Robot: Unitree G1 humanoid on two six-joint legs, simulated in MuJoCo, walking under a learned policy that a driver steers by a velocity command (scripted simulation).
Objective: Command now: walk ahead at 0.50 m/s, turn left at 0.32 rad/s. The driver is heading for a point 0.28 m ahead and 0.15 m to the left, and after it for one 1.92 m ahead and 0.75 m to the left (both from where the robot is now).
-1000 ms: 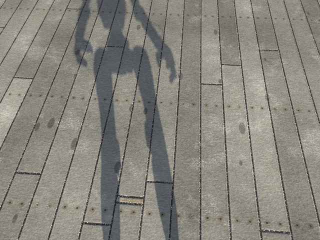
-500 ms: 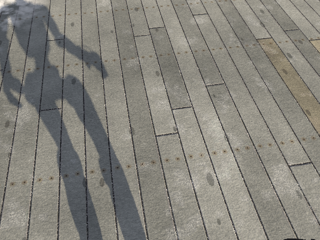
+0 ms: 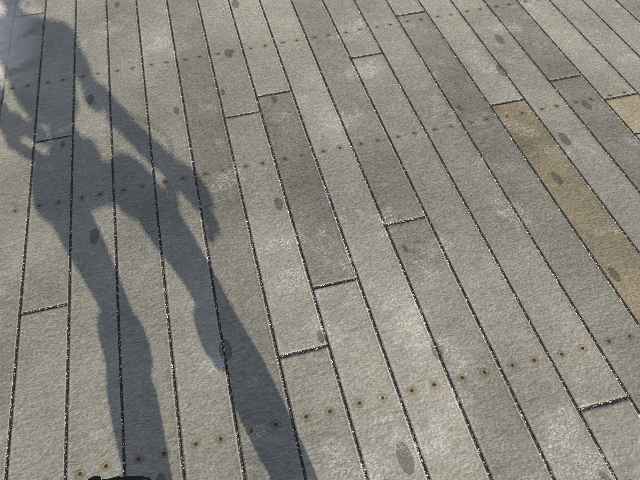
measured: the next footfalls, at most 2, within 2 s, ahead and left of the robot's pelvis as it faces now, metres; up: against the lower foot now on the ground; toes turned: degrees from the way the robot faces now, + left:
left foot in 0.40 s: +0.34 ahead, +0.16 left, +0.00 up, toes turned +15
right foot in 0.88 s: +0.43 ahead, -0.03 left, +0.00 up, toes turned +36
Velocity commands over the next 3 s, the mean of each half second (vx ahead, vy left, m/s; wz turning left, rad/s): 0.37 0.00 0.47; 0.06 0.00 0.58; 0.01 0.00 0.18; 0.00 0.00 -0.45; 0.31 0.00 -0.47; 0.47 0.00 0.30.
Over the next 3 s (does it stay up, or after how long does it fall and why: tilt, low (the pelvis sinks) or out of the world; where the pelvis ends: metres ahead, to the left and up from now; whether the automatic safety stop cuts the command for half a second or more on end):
stays up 0.64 0.04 -0.02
